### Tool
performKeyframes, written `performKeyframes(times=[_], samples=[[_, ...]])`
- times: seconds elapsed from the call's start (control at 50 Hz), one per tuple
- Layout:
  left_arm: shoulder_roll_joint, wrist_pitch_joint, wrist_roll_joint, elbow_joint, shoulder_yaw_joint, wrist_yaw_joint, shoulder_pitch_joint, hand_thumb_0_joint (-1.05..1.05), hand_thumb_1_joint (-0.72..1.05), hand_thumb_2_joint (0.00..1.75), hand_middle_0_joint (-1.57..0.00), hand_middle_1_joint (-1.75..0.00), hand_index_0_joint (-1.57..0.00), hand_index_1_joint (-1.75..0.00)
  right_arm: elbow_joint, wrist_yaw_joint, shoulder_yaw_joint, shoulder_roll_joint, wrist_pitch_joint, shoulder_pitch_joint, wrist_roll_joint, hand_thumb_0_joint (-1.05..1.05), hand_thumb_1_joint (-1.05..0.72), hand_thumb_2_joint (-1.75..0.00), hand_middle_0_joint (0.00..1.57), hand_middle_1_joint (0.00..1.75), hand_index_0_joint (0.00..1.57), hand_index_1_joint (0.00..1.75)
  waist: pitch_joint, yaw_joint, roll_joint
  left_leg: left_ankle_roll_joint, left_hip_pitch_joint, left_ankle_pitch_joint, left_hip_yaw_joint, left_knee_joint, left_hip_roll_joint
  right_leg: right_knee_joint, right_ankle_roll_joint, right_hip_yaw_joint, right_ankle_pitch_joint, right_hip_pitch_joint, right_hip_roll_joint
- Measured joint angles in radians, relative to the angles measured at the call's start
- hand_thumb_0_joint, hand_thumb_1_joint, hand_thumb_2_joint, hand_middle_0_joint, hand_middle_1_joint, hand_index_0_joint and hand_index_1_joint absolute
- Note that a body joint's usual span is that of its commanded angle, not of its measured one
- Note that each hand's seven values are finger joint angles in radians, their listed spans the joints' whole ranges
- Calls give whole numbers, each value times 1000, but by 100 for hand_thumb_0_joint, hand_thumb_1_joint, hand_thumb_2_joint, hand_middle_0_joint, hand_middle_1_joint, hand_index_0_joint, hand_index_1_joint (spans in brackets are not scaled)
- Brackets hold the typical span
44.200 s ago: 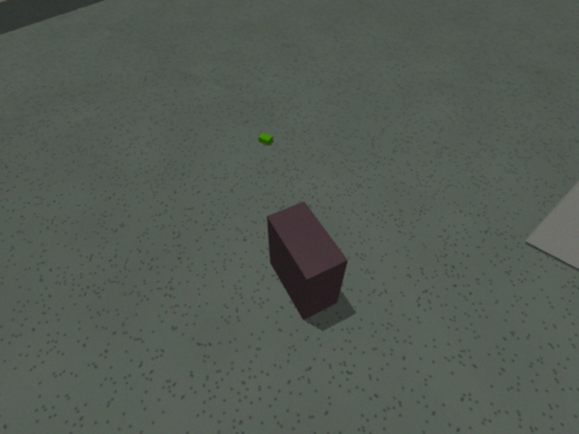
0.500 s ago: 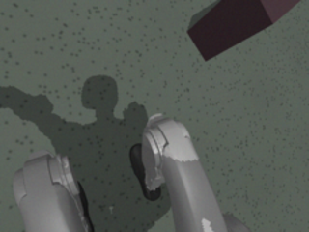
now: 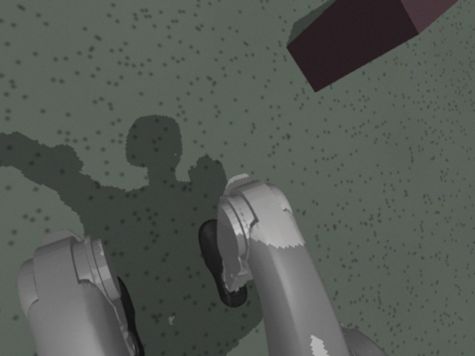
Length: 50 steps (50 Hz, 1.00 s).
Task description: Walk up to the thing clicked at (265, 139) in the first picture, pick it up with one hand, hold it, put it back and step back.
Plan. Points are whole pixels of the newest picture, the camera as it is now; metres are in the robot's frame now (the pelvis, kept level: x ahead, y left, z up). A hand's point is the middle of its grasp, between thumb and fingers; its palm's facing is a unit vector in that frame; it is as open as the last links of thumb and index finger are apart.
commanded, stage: approach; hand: left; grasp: from above
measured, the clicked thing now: out of the picture +0.49 +0.32 -0.31
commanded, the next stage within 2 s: rest palm in 1.22 s
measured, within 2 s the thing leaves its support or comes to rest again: neither
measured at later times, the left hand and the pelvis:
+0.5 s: hand out of the picture +0.51 +0.31 -0.19, palm faces -0.15 -0.38 -0.91, open 14.0 cm; pelvis +0.00 +0.00 +0.01, yaw -1 degrees
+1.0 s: hand out of the picture +0.49 +0.33 -0.19, palm faces -0.15 -0.37 -0.92, open 14.1 cm; pelvis +0.00 +0.00 +0.01, yaw -1 degrees
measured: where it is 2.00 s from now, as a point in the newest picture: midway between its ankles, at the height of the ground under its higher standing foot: (178, 306)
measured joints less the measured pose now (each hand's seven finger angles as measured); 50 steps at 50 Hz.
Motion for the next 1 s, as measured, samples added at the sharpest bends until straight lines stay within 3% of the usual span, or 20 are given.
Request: performKeyframes(times=[0.16,0.38,0.54,0.76,0.88,1.0], samples=[[-1,1,-1,-2,2,5,-4,0,-50,93,-19,-94,-17,-96,-5,2,1,4,-1,-1,-1,0,-91,-90,20,29,19,30,1,-1,-3,0,0,2,1,-3,-1,-2,0,1,0,2,-1],[5,15,-11,52,-52,35,-100,0,-52,93,-12,-104,-13,-103,13,5,13,6,-13,1,-13,0,-91,-90,20,29,19,30,20,-38,-20,-8,9,-1,-7,-6,-6,-5,-6,-7,-4,12,-5],[10,44,13,24,-13,55,-116,0,-54,94,-10,-108,-12,-106,-21,23,22,-16,19,28,-8,0,-91,-90,20,29,19,30,15,-74,2,-11,10,-12,-22,-16,6,-25,-8,-19,-2,9,6],[-5,44,-32,40,-20,31,-40,0,-55,94,-9,-106,-11,-104,-11,19,19,8,28,27,-9,0,-91,-90,20,29,19,30,25,-56,9,-4,18,2,-8,-25,11,-30,-4,-7,13,12,10],[2,17,-30,21,-22,50,-67,0,-54,94,-9,-105,-11,-104,-2,12,23,22,4,10,-14,0,-91,-89,20,29,19,30,37,-49,-14,-6,14,13,-9,-28,5,-33,-4,-8,18,15,5],[16,35,-15,29,-29,59,-112,0,-54,94,-10,-105,-12,-104,1,23,21,15,3,3,-13,0,-91,-90,20,29,19,30,15,-56,-14,-9,14,0,-15,-27,2,-33,-7,-14,3,17,2]])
